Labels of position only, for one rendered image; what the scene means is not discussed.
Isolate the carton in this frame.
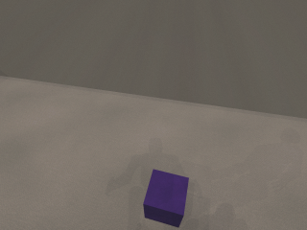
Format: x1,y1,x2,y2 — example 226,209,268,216
143,169,189,228

